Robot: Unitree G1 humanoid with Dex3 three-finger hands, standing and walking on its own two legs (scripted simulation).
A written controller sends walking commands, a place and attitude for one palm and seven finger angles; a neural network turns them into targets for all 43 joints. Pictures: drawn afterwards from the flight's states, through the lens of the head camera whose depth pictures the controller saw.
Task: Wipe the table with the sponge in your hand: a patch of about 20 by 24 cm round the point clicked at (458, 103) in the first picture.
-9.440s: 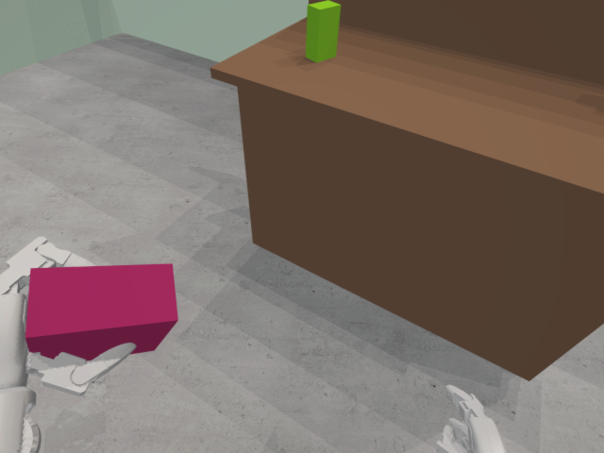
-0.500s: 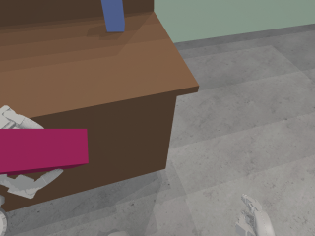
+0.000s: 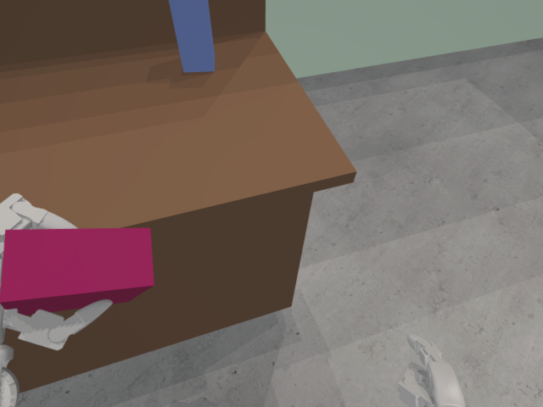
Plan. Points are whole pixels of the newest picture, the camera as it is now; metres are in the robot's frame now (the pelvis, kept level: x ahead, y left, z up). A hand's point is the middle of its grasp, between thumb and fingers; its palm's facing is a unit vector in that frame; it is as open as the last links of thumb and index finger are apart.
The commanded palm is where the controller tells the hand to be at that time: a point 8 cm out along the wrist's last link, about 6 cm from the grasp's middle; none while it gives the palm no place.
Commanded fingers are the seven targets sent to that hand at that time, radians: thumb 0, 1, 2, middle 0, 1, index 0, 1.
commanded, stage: come to a stop and stand still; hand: left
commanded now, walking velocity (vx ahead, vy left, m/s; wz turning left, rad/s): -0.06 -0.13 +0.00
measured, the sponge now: (99, 271) +0.23 +0.20 +0.14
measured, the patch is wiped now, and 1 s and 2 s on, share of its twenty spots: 0.00 0.00 0.00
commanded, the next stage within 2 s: look again from close up in 0.92 s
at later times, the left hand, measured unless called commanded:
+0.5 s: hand (59, 325) +0.17 +0.21 +0.16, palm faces +0.36 -0.84 -0.41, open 10.3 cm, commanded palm +0.12 +0.26 +0.19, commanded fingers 0.00 0.10 1.30 -1.20 -1.60 -1.20 -1.60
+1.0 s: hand (43, 361) +0.14 +0.21 +0.16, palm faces +0.36 -0.84 -0.41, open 10.3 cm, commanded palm +0.09 +0.25 +0.19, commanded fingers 0.00 0.10 1.30 -1.20 -1.60 -1.20 -1.60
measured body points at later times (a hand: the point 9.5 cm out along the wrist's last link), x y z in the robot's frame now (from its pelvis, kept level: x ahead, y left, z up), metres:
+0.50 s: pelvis -0.04 -0.02 +0.00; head -0.03 -0.03 +0.45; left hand +0.14 +0.25 +0.18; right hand +0.11 -0.26 -0.09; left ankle -0.04 +0.09 -0.73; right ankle -0.01 -0.10 -0.73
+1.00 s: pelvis -0.07 -0.02 +0.01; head -0.07 -0.02 +0.46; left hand +0.11 +0.25 +0.18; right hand +0.07 -0.25 -0.09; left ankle -0.04 +0.09 -0.73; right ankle -0.02 -0.10 -0.73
